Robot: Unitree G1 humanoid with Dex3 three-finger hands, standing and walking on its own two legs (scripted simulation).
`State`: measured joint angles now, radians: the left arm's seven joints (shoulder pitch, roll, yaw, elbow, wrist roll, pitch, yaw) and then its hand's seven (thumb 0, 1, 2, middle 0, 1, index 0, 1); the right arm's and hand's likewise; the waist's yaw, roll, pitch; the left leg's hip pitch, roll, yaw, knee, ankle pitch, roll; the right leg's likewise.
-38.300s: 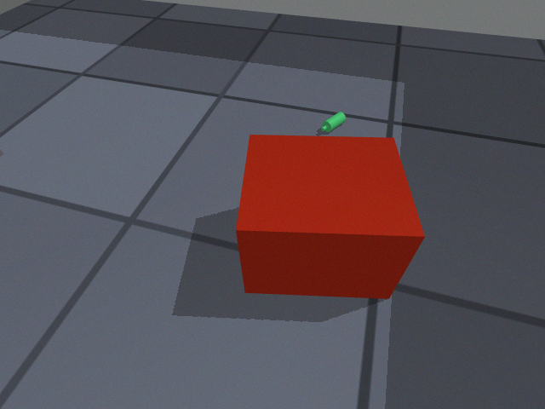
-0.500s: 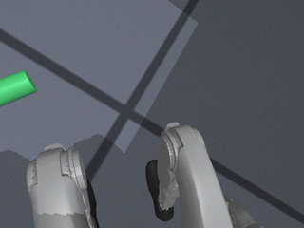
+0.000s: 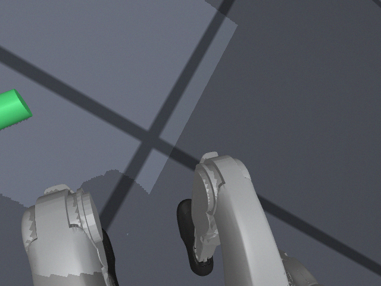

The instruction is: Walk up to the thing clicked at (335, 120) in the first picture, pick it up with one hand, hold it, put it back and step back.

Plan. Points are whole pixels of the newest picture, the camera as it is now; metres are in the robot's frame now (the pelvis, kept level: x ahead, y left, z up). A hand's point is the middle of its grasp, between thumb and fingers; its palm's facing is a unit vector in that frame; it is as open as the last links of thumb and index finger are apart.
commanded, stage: rise first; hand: left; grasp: from above
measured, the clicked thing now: out of the picture +0.48 +0.36 -0.28
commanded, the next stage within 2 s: none
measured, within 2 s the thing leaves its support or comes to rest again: neither
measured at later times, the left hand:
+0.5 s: hand out of the picture +0.43 +0.38 -0.17, palm faces -0.38 -0.21 -0.90, open 14.1 cm
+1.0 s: hand out of the picture +0.43 +0.39 -0.16, palm faces -0.39 -0.21 -0.90, open 14.0 cm
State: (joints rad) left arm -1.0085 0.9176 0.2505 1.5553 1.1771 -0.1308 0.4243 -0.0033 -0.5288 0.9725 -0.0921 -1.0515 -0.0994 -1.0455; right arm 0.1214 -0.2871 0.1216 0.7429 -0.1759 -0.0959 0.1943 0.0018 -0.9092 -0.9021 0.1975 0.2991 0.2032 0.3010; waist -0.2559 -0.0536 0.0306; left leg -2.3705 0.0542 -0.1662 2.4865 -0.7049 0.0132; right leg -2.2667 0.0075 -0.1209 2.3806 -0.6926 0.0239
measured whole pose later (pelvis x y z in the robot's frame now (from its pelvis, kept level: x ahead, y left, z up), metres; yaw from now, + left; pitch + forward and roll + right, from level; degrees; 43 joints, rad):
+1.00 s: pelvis +0.00 +0.00 +0.01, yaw +1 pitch +33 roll -10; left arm -0.99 0.90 0.23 1.51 1.17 -0.12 0.37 0.00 -0.53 0.98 -0.09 -1.06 -0.10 -1.05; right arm 0.14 -0.30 0.11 0.73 -0.15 -0.09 0.21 0.00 -0.91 -0.90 0.20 0.30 0.20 0.30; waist -0.25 -0.03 0.01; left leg -2.35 0.05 -0.16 2.45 -0.69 0.01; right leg -2.25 0.00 -0.11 2.35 -0.68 0.02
